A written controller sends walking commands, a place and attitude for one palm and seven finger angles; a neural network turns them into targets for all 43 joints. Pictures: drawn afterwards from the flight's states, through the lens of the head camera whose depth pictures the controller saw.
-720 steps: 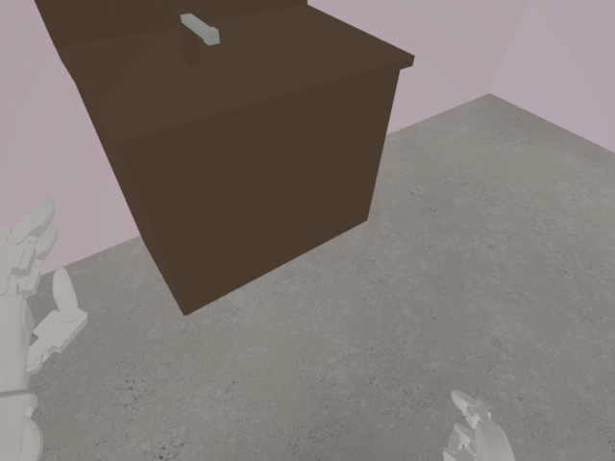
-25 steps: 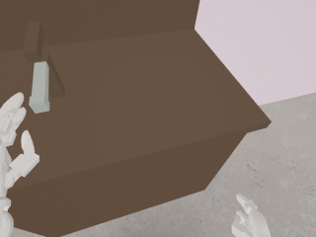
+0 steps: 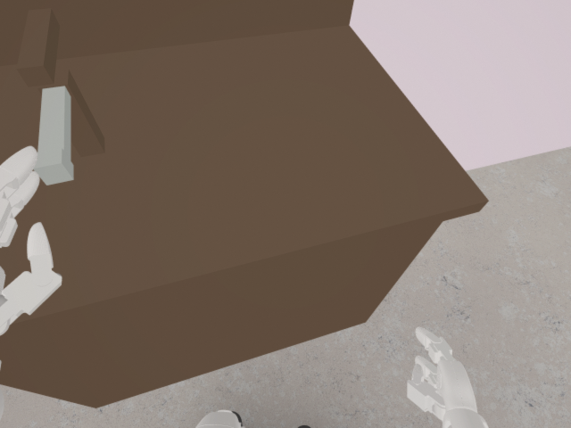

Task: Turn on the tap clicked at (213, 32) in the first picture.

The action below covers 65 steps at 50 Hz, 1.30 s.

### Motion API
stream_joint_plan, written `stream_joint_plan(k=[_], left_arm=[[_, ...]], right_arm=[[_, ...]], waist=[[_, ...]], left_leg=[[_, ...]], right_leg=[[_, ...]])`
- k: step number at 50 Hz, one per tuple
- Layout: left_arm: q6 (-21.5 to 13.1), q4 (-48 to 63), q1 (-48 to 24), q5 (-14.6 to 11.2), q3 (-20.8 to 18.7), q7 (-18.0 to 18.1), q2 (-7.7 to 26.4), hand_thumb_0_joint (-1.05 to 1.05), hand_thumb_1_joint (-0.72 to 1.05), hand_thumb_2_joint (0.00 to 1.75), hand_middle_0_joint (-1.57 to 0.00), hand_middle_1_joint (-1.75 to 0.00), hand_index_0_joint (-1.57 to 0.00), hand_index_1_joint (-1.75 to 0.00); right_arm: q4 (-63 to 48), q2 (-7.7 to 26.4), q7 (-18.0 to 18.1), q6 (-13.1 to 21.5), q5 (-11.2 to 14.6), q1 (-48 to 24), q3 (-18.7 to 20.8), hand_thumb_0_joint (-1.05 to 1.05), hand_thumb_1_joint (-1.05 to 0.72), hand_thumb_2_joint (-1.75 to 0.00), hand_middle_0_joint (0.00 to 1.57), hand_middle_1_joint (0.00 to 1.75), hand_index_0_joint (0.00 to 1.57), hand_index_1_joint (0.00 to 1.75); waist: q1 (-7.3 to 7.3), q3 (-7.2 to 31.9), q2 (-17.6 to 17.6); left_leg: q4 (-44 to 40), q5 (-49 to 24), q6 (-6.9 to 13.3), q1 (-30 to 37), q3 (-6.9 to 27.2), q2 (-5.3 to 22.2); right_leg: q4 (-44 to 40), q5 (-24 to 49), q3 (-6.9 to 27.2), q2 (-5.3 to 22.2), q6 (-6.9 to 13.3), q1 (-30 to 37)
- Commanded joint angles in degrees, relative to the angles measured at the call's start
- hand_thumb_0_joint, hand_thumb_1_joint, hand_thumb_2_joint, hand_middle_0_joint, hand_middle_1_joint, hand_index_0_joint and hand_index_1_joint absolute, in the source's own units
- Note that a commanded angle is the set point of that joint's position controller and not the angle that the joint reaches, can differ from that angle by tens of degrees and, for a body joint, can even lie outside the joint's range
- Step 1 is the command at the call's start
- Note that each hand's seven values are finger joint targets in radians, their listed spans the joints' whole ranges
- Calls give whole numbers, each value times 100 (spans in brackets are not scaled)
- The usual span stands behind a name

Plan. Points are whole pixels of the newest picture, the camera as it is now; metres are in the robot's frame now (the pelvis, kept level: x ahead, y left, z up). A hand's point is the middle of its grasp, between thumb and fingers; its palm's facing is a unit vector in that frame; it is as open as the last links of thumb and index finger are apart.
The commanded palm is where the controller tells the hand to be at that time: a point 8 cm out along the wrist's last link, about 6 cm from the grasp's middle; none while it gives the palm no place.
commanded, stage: shuffle to correct the standing spot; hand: left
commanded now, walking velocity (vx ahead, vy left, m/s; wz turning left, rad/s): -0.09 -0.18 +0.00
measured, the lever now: (54, 166) +0.35 +0.30 +0.17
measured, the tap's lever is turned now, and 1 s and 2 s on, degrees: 2 2 2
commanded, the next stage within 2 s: come to a stop and stand still in 0.76 s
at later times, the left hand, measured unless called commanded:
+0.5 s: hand (36, 334) +0.17 +0.23 +0.17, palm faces +0.32 -0.84 -0.44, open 7.4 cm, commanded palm +0.11 +0.28 +0.18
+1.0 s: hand (127, 330) +0.18 +0.15 +0.18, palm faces +0.36 -0.79 -0.50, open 7.4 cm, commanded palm +0.13 +0.19 +0.18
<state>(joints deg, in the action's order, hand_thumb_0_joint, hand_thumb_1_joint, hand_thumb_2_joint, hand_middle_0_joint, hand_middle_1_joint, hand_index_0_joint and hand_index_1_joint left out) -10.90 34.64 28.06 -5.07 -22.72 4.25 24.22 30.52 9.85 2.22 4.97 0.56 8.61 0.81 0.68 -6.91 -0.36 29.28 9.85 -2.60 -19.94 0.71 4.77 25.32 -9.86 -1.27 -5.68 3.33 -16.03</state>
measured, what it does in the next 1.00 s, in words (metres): steps on the spot: right foot, then left foot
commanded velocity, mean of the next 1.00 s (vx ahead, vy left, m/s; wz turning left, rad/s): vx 0.00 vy -0.13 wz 0.00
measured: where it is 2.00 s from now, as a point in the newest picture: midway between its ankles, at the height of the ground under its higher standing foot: outside the picture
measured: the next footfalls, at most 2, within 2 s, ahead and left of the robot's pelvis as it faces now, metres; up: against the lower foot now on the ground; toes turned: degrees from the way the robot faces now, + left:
right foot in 0.42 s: -0.03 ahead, -0.10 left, +0.00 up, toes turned -1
left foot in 0.64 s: +0.02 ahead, +0.10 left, +0.00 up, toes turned +2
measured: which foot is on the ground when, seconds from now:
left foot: down 0.00-0.46, up 0.48-0.62, down 0.64-0.92, up 0.94-1.00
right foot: down 0.00-0.22, up 0.24-0.40, down 0.42-0.64, up 0.66-0.88, down 0.90-1.00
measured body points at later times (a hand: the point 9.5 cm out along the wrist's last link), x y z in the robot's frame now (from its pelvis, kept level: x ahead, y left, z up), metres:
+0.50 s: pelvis -0.04 +0.00 -0.01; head -0.01 +0.00 +0.44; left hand +0.15 +0.27 +0.19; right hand +0.12 -0.22 -0.10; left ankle +0.03 +0.13 -0.72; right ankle -0.07 -0.10 -0.74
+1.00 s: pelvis -0.03 -0.09 -0.01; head +0.00 -0.09 +0.44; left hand +0.15 +0.19 +0.20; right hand +0.13 -0.31 -0.11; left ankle -0.03 +0.06 -0.70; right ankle -0.01 -0.18 -0.74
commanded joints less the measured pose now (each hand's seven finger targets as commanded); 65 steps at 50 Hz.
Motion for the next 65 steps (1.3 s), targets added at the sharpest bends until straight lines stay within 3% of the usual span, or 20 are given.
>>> stream_joint_plan(k=[1,5,7,11,12,20,23,24,26,30,32,33,37,42,44,46,51,56,62,65], left_arm=[[-471,986,187,-56,-777,147,814,0,90,90,-20,-30,-20,-30],[-299,1032,180,-76,-840,278,902,0,90,90,-20,-30,-20,-30],[-150,1091,111,-65,-684,300,819,0,90,90,-20,-30,-20,-30],[-83,1328,-324,24,-596,298,770,0,90,90,-20,-30,-20,-30],[-63,1268,-532,122,-630,297,814,0,90,90,-20,-30,-20,-30],[-13,1134,-251,198,-522,167,732,0,90,90,-20,-30,-20,-30],[-95,1148,-676,133,-649,145,972,0,90,90,-20,-30,-20,-30],[-35,1000,-639,104,-455,133,711,0,90,90,-20,-30,-20,-30],[-38,863,-176,93,-552,195,744,0,90,90,-20,-30,-20,-30],[-156,991,-614,12,-657,304,885,0,90,90,-20,-30,-20,-30],[-260,1234,-875,82,-575,294,863,0,90,90,-20,-30,-20,-30],[-280,1274,-909,150,-584,237,929,0,90,90,-20,-30,-20,-30],[-160,1844,-476,210,-721,142,1005,0,90,90,-20,-30,-20,-30],[-217,1471,294,174,-890,262,898,0,90,90,-20,-30,-20,-30],[-162,953,85,194,-1017,322,1004,0,90,90,-20,-30,-20,-30],[-71,550,-36,152,-1026,415,1102,0,90,90,-20,-30,-20,-30],[-42,161,-198,186,-520,497,611,0,90,90,-20,-30,-20,-30],[-241,903,-655,267,-339,680,655,0,90,90,-20,-30,-20,-30],[-298,1261,7,262,-674,682,925,0,90,90,-20,-30,-20,-30],[-258,935,182,201,-744,654,831,0,90,90,-20,-30,-20,-30]], right_arm=[[-717,648,62,266,-12,-8,286,0,-90,-90,20,30,20,30],[-642,670,129,269,54,35,349,0,-90,-90,20,30,20,30],[-678,667,154,224,12,37,256,0,-90,-90,20,30,20,30],[-817,812,184,307,18,-172,182,0,-90,-90,20,30,20,30],[-784,777,157,323,-20,-140,228,0,-90,-90,20,30,20,30],[-786,907,-249,265,13,49,402,0,-90,-90,20,30,20,30],[-675,658,-275,257,79,-8,335,0,-90,-90,20,30,20,30],[-697,766,-225,351,207,-108,412,0,-90,-90,20,30,20,30],[-576,684,-195,280,141,-125,314,0,-90,-90,20,30,20,30],[-454,622,-57,202,23,-145,186,0,-90,-90,20,30,20,30],[-568,840,-41,291,-65,-40,407,0,-90,-90,20,30,20,30],[-575,780,-96,324,-52,-41,369,0,-90,-90,20,30,20,30],[-717,856,-253,265,-128,-247,404,0,-90,-90,20,30,20,30],[-957,861,-324,151,64,-67,351,0,-90,-90,20,30,20,30],[-906,814,-282,89,113,-20,332,0,-90,-90,20,30,20,30],[-823,692,-193,126,162,11,281,0,-90,-90,20,30,20,30],[-432,648,-57,170,111,-149,83,0,-90,-90,20,30,20,30],[-487,650,30,302,21,-264,81,0,-90,-90,20,30,20,30],[-707,802,-23,233,82,-261,145,0,-90,-90,20,30,20,30],[-721,797,-34,135,104,-175,168,0,-90,-90,20,30,20,30]], waist=[[-87,1567,249],[-130,1340,-272],[-157,1190,-176],[-101,951,1739],[-84,762,1555],[-37,984,1153],[-29,1037,-979],[1,754,-1621],[-25,504,-1003],[-269,1000,495],[-96,1258,1621],[-5,1351,963],[5,1021,1356],[37,1293,1489],[-17,1278,538],[-124,1052,-1441],[-134,725,-420],[-36,1106,-426],[20,1493,888],[-40,1485,359]], left_leg=[[80,-235,302,647,-78,147],[1225,1237,182,1388,-319,-373],[660,1219,219,1314,-251,-279],[-1961,2824,921,-646,2054,1399],[-2163,2947,1074,-1121,2147,1538],[-694,2459,401,-172,625,418],[2754,1633,157,-175,-486,-547],[3423,1507,167,-453,-119,-620],[3369,1784,228,-1046,152,-295],[-698,-207,278,1043,-503,-475],[-746,-3398,680,2892,2022,1520],[-781,-2904,1046,2691,2217,1733],[-974,-1696,1059,1493,1690,1525],[-489,510,742,-50,420,864],[429,1947,514,-756,18,412],[2539,1972,266,-1030,-287,-500],[2060,1267,301,-524,68,-181],[-149,369,373,531,-237,-390],[-114,-1569,535,898,395,237],[116,-1057,372,601,236,79]], right_leg=[[-447,1028,374,902,-365,202],[-1418,-1791,1164,1501,166,-1526],[-1107,-2067,811,1262,101,-1527],[1852,-1489,147,212,-440,-31],[2668,-1493,319,240,-407,179],[-451,-1244,-228,175,-119,930],[-1149,-153,715,1406,591,445],[-1141,23,1698,1954,942,-71],[-679,859,1872,2121,1261,288],[1379,1752,247,1021,225,426],[3253,-1691,112,302,-286,-1603],[3757,-1746,623,255,-270,-1667],[3723,-1130,624,664,-292,-1602],[883,-778,-267,472,-258,795],[110,-781,-126,612,-225,1523],[-1100,-974,2032,1966,443,887],[-930,-306,1742,2241,712,309],[-422,936,1104,2130,276,1002],[204,1544,580,1418,-162,970],[-53,1774,840,1574,-9,1158]])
